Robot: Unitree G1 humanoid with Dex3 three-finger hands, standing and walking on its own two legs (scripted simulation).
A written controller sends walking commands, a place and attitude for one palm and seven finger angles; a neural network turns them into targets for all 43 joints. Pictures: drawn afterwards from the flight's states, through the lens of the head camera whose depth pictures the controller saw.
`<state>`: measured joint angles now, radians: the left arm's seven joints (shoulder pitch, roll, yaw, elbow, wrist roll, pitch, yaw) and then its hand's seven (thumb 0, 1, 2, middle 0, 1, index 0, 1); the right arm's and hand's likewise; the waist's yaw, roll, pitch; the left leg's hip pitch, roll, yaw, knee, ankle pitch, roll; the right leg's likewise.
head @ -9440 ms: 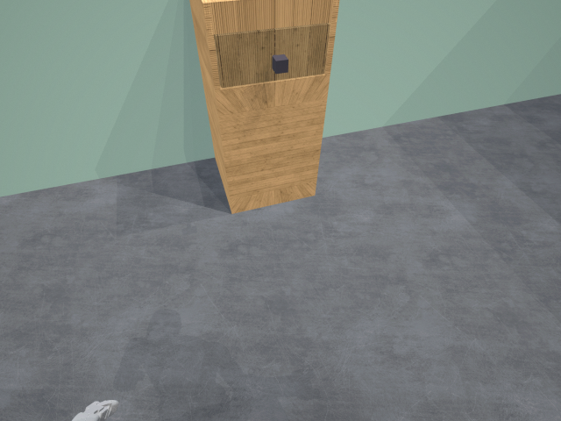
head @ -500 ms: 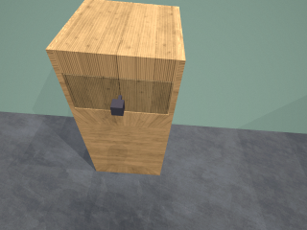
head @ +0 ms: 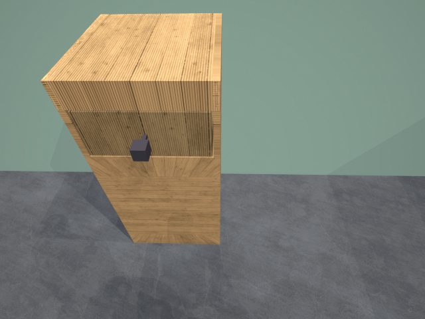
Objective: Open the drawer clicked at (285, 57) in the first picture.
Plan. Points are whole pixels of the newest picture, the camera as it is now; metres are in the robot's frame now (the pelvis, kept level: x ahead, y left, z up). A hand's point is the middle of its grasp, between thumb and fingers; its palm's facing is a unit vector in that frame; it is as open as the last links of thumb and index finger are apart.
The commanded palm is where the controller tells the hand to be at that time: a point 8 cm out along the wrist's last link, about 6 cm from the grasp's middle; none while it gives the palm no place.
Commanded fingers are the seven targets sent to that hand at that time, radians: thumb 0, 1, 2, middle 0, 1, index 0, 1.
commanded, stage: come to a stop and stand still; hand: left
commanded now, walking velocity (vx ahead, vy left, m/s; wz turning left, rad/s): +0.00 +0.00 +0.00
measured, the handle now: (142, 145) +0.56 +0.23 -0.03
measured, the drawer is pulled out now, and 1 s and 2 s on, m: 0.00 0.00 0.00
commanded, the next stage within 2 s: look again from close up in 0.08 s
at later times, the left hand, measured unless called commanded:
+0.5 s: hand out of the picture +0.00 +0.21 -0.19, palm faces +0.04 -0.99 -0.16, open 7.4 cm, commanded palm none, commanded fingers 0.00 0.90 0.90 -0.20 -0.30 -0.20 -0.30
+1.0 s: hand (89, 282) +0.20 +0.26 -0.05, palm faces -0.05 -0.72 -0.69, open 7.6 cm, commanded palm +0.13 +0.30 -0.04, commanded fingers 0.00 0.64 0.79 -0.22 -0.47 -0.22 -0.47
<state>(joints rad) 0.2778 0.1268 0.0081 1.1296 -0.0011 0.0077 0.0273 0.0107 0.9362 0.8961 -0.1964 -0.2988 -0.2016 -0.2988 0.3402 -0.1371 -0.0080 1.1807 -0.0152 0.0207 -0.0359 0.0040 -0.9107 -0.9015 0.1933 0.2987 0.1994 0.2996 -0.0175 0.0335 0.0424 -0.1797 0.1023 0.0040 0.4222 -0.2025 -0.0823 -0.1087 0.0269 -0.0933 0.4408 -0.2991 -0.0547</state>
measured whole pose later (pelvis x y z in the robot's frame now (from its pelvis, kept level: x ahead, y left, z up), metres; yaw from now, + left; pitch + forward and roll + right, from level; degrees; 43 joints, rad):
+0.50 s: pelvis +0.01 +0.05 -0.01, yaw -1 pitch -2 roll -1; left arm 0.33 0.13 0.00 1.08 0.02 0.00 0.04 0.00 0.91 0.90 -0.20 -0.30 -0.20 -0.30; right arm 0.28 -0.16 0.00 1.05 -0.02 -0.01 -0.04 0.01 -0.95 -0.90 0.19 0.30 0.20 0.30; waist 0.02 -0.01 0.00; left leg -0.23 0.00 0.08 0.57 -0.32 0.05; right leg -0.15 -0.03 -0.06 0.52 -0.34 0.02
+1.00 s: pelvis +0.00 +0.06 -0.01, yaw +0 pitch +3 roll +2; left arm 0.35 0.27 -0.08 0.12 0.39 0.09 0.25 0.01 0.84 0.86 -0.20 -0.35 -0.21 -0.34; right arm 0.32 -0.22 0.00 0.84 0.01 -0.24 -0.07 0.02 -0.92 -0.90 0.20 0.30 0.20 0.30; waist -0.02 0.01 -0.04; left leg -0.34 -0.08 0.11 0.57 -0.29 0.07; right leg -0.37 -0.03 -0.02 0.67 -0.35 -0.03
